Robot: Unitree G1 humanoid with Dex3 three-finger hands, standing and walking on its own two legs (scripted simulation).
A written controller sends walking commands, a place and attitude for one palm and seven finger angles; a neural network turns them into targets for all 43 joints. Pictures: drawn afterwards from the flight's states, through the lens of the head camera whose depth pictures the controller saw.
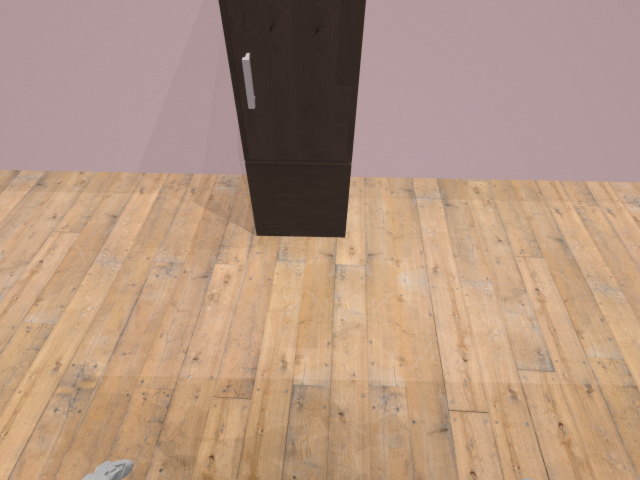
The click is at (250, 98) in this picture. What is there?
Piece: cupboard door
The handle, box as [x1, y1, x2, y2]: [242, 53, 254, 108]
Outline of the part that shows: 246,53 245,56 242,58 242,65 248,108 254,108 254,96 250,72 249,53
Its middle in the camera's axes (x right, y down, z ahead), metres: -0.21 -0.46 +1.13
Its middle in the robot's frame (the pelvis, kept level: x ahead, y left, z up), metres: +1.14 +0.27 -0.05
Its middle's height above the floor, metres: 0.72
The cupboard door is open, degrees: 0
